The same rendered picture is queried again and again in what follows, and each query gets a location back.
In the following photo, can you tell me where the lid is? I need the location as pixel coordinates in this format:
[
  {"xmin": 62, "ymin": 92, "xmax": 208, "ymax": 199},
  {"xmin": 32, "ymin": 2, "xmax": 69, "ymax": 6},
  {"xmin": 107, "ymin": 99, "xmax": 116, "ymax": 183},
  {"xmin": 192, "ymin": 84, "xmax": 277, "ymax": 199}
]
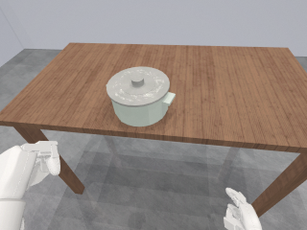
[{"xmin": 106, "ymin": 66, "xmax": 170, "ymax": 107}]

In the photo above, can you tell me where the robot left forearm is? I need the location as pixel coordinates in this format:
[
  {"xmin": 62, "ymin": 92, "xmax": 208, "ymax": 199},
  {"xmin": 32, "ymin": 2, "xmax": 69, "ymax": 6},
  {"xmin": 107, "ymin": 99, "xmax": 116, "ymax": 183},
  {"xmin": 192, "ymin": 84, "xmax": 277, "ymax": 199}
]
[{"xmin": 0, "ymin": 198, "xmax": 27, "ymax": 230}]

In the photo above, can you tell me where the table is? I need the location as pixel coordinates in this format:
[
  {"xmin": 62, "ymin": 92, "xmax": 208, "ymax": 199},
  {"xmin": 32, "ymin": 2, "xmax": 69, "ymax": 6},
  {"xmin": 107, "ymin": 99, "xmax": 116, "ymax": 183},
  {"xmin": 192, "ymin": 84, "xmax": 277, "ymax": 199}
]
[{"xmin": 0, "ymin": 42, "xmax": 307, "ymax": 218}]

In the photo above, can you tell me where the pot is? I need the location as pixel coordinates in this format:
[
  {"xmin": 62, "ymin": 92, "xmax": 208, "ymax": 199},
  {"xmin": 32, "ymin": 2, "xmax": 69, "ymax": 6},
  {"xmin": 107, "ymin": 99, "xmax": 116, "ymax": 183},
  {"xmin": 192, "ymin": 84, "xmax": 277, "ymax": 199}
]
[{"xmin": 111, "ymin": 92, "xmax": 176, "ymax": 127}]

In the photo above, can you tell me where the right robot hand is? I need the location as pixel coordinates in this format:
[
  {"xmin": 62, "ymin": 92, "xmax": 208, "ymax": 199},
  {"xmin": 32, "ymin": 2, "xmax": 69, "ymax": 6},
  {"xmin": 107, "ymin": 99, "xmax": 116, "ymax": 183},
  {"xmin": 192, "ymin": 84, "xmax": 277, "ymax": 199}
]
[{"xmin": 224, "ymin": 187, "xmax": 262, "ymax": 230}]

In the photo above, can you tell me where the left robot hand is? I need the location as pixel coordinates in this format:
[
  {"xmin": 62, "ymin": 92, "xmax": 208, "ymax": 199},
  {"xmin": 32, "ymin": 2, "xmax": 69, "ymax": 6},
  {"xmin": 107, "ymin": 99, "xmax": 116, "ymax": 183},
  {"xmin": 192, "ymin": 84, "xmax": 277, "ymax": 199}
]
[{"xmin": 0, "ymin": 141, "xmax": 60, "ymax": 199}]

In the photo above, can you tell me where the knob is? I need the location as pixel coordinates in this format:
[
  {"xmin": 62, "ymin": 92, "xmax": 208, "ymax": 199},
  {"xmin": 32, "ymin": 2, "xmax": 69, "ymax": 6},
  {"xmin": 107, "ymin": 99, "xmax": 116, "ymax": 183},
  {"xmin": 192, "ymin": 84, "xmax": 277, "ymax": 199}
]
[{"xmin": 130, "ymin": 74, "xmax": 144, "ymax": 86}]

